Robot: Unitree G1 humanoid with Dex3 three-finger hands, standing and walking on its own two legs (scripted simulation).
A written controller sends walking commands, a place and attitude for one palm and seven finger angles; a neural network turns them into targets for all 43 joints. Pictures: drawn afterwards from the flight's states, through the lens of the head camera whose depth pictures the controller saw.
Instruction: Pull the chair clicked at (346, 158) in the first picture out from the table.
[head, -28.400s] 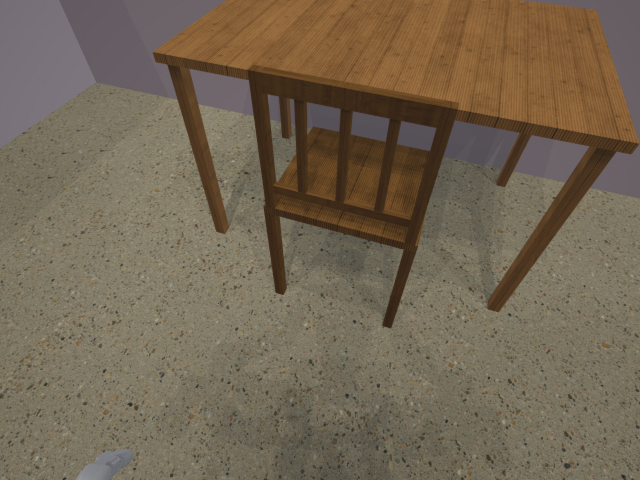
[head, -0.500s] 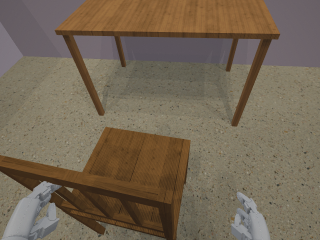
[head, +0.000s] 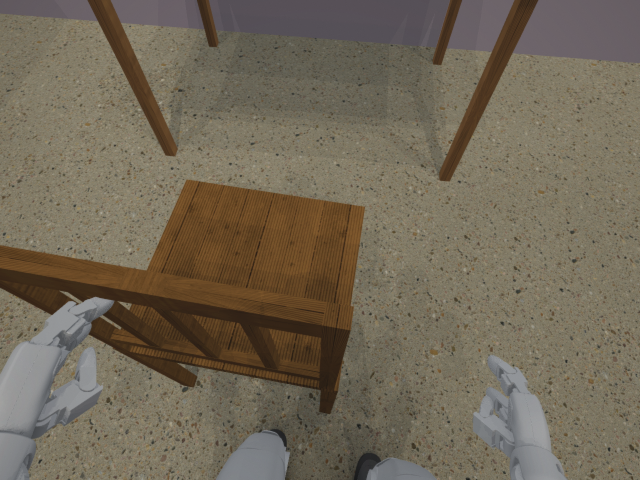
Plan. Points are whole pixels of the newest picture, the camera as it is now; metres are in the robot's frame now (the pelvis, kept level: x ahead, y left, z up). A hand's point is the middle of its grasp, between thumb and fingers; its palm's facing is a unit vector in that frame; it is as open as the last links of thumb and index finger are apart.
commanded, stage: step back with the hand held close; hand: left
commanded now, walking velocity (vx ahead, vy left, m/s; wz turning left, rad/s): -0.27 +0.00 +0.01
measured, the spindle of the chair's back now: (192, 331) +0.28 +0.22 -0.09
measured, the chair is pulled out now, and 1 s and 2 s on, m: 0.68 0.68 0.68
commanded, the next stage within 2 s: stop stepping back and stand still in 0.54 s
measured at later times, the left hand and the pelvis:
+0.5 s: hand out of the picture +0.12 +0.31 +0.11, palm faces +0.41 -0.82 -0.40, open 7.4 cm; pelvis -0.10 +0.04 -0.01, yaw +1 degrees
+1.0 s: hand out of the picture +0.01 +0.28 +0.15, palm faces +0.46 -0.82 -0.34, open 7.4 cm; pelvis -0.20 +0.03 -0.01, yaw +2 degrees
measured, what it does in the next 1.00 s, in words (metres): walks backwards: left foot, then right foot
